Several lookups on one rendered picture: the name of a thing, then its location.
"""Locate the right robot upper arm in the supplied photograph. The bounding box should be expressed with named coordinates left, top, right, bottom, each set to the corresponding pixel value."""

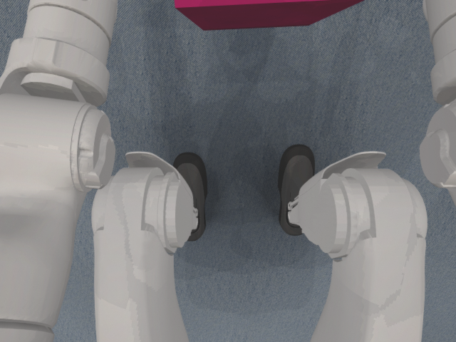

left=420, top=100, right=456, bottom=206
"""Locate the robot left forearm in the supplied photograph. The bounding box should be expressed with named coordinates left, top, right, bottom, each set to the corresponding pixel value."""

left=0, top=0, right=118, bottom=107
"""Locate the robot right forearm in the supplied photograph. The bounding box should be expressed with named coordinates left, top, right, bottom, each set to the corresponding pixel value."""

left=423, top=0, right=456, bottom=105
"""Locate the carton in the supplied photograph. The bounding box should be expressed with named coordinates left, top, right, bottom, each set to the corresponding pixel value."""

left=175, top=0, right=364, bottom=31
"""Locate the left robot upper arm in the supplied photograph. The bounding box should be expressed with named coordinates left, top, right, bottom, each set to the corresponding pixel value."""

left=0, top=93, right=115, bottom=342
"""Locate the right robot thigh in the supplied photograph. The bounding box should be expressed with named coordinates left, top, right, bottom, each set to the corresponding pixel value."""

left=310, top=168, right=426, bottom=342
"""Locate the robot left shin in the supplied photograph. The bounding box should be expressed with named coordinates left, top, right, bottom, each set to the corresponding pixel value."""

left=91, top=151, right=198, bottom=242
